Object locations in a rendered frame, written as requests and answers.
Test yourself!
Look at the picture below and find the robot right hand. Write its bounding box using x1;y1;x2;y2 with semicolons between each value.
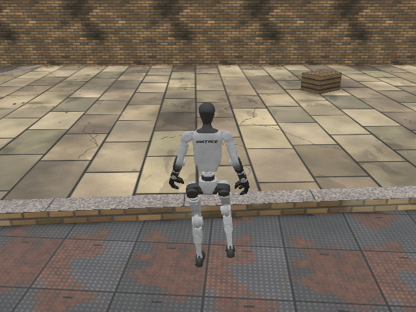
235;180;250;195

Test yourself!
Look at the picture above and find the robot left forearm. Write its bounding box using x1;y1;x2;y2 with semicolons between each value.
170;157;182;179

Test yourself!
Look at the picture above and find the robot left hand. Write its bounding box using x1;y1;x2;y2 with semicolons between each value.
169;177;184;189

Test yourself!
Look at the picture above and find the robot right forearm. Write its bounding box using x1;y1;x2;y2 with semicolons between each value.
233;157;248;183

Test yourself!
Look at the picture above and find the robot right upper arm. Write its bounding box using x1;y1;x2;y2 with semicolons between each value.
221;131;240;167

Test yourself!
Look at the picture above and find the robot left upper arm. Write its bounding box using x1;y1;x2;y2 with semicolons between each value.
175;131;194;166

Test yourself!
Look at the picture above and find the left robot thigh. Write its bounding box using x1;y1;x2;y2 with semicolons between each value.
186;181;203;228

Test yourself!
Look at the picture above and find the robot left foot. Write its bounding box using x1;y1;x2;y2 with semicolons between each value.
195;250;205;267

